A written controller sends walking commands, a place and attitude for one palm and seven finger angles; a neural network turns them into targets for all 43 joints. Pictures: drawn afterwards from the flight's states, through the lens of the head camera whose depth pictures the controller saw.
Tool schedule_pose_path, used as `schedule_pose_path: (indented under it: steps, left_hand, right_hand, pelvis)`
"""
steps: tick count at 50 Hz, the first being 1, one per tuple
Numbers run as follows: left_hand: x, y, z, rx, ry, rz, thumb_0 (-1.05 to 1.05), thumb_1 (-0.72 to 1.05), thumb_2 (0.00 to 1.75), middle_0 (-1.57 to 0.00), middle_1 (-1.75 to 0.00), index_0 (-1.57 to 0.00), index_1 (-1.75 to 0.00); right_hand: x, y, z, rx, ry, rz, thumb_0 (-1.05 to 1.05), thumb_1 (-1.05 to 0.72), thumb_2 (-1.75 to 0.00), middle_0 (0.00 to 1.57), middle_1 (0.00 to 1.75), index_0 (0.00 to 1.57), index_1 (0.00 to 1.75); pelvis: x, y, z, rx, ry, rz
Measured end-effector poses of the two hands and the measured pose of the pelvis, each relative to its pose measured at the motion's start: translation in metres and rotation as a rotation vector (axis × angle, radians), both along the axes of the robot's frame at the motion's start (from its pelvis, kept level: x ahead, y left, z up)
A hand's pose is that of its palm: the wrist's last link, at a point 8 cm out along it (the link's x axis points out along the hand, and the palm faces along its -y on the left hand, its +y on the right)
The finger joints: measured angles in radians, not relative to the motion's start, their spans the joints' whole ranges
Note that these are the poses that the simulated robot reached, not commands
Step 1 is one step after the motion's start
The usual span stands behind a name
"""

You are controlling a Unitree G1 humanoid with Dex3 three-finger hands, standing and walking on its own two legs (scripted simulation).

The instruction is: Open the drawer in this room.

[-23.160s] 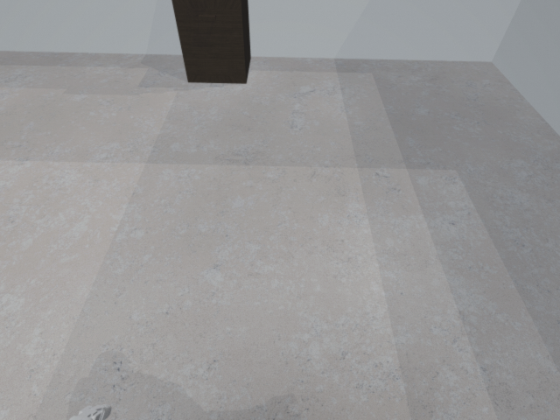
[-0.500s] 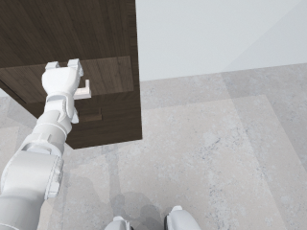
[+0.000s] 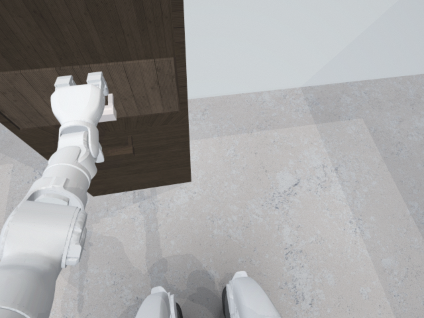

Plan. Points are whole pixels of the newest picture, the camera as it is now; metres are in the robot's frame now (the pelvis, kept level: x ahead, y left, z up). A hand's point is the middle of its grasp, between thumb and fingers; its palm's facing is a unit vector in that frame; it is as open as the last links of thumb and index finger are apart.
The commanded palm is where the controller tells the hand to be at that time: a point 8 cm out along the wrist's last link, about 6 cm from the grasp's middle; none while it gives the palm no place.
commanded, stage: lower the fingers behind the handle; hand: left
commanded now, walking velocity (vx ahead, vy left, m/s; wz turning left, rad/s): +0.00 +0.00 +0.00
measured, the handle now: (89, 107) +0.57 +0.21 -0.04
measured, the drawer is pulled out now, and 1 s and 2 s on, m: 0.00 0.00 0.00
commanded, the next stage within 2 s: close the thumb around the handle in 1.08 s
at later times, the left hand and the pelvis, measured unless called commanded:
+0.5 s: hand (91, 130) +0.51 +0.20 -0.05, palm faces -0.06 -0.01 -1.00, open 13.9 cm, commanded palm +0.50 +0.19 +0.00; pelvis -0.01 +0.00 -0.02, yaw +0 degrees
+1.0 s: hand (93, 134) +0.51 +0.20 -0.06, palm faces -0.05 -0.01 -1.00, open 13.9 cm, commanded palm +0.49 +0.18 -0.01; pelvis -0.02 +0.00 -0.03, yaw +0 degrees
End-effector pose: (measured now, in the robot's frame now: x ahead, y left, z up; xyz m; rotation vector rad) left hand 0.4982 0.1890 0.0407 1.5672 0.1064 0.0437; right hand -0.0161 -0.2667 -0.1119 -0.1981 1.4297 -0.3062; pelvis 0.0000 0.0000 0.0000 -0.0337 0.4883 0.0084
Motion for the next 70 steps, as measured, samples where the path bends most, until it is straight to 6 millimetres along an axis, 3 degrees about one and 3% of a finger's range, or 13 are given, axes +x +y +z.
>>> schedule_pose_path:
  steps: [12,34,43,62,70]
  left_hand:
    - [-0.006,0.005,-0.015,-0.017,0.016,-0.034,0.0,-0.49,0.3,-0.32,-1.2,-0.32,-1.21]
    - [-0.005,0.011,-0.046,-0.004,0.018,-0.02,0.0,-0.49,0.3,-0.32,-1.2,-0.31,-1.2]
    - [-0.004,0.011,-0.048,-0.001,-0.011,-0.009,0.0,-0.49,0.3,-0.31,-1.2,-0.32,-1.2]
    - [-0.011,0.01,-0.044,-0.003,0.001,-0.014,0.0,-0.48,0.3,-0.31,-1.19,-0.32,-1.2]
    - [-0.008,0.009,-0.046,0.004,-0.003,-0.002,0.0,-0.28,0.39,-0.33,-1.22,-0.33,-1.22]
  right_hand:
    - [-0.012,0.005,-0.008,0.006,0.029,-0.002,0.01,-0.91,-0.9,0.2,0.3,0.2,0.3]
    - [-0.014,0.003,-0.027,-0.011,0.023,0.022,0.01,-0.91,-0.9,0.2,0.3,0.2,0.3]
    - [-0.017,0.006,-0.035,0.004,0.027,0.019,0.01,-0.91,-0.89,0.2,0.3,0.2,0.3]
    - [-0.016,0.0,-0.03,-0.002,0.019,0.024,0.01,-0.91,-0.9,0.2,0.3,0.2,0.3]
    - [-0.012,-0.004,-0.03,-0.01,0.017,0.031,0.01,-0.91,-0.9,0.2,0.3,0.2,0.3]
  pelvis:
    - [-0.001,0.001,-0.008,-0.003,0.015,-0.001]
    - [-0.013,0.002,-0.031,-0.014,0.06,0.005]
    - [-0.017,0.001,-0.037,-0.017,0.068,0.006]
    - [-0.014,-0.002,-0.032,-0.012,0.054,0.007]
    - [-0.015,-0.003,-0.033,-0.012,0.059,0.01]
